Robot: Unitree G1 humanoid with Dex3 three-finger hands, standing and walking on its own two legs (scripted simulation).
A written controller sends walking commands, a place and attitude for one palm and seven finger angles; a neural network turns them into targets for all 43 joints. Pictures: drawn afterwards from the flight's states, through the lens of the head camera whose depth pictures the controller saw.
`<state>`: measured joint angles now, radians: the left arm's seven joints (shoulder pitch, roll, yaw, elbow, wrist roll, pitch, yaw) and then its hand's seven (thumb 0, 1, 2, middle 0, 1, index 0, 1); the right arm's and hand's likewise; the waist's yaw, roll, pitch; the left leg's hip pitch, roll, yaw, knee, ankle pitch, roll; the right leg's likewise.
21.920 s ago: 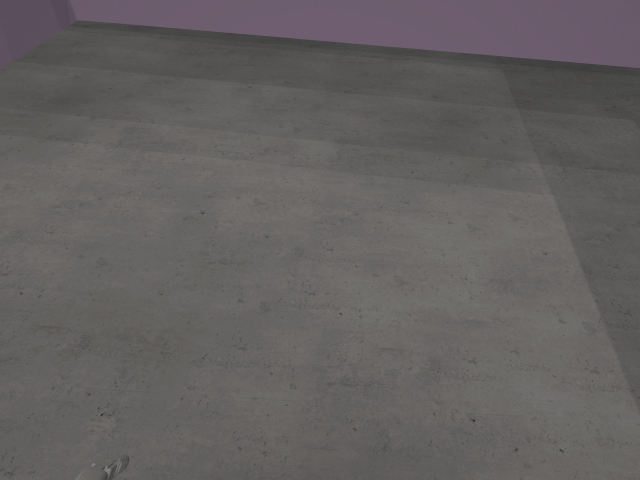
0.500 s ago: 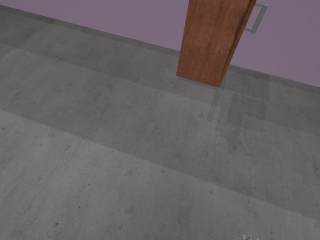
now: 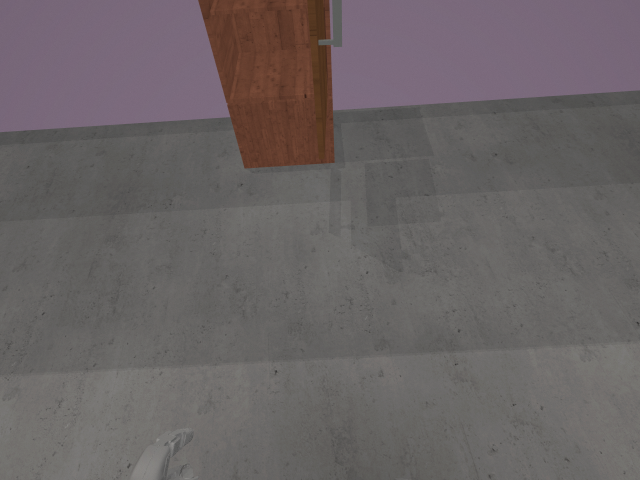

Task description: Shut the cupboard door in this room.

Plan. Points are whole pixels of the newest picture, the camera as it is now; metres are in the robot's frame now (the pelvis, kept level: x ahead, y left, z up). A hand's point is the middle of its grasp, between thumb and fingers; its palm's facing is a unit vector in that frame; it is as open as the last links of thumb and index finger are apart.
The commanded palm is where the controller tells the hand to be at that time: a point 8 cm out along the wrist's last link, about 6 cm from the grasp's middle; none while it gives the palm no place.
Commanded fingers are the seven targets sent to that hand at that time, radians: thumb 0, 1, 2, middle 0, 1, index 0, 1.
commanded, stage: stand and wait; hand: left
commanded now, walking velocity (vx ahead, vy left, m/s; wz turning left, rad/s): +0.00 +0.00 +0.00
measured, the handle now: (329, 17) +1.13 -0.02 +0.04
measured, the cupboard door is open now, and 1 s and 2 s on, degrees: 86 86 86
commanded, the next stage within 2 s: look at it before walking up in 0.78 s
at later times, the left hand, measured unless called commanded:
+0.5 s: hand out of the picture +0.10 +0.15 -0.17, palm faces +0.06 -0.99 -0.15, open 7.3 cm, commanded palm none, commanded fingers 0.00 0.90 0.90 -0.20 -0.30 -0.20 -0.30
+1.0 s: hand out of the picture +0.09 +0.17 -0.16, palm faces +0.00 -0.98 -0.19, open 7.4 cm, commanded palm none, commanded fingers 0.00 0.90 0.90 -0.20 -0.30 -0.20 -0.30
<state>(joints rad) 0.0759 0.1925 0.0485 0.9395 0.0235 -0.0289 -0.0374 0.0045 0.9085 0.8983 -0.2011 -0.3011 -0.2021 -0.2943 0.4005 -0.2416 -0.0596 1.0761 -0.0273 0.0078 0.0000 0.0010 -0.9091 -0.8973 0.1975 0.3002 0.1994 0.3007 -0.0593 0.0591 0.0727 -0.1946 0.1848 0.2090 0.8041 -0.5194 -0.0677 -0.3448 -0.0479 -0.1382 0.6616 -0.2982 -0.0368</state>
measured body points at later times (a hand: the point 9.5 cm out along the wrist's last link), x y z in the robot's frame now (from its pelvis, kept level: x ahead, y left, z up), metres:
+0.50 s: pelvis +0.11 -0.01 +0.01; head +0.12 +0.01 +0.46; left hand +0.09 +0.20 -0.16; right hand +0.17 -0.24 -0.14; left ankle +0.12 +0.11 -0.72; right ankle +0.02 -0.09 -0.72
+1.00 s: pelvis +0.10 +0.00 +0.02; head +0.10 +0.01 +0.47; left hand +0.10 +0.22 -0.14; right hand +0.07 -0.21 -0.14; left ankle +0.12 +0.11 -0.72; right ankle +0.02 -0.09 -0.72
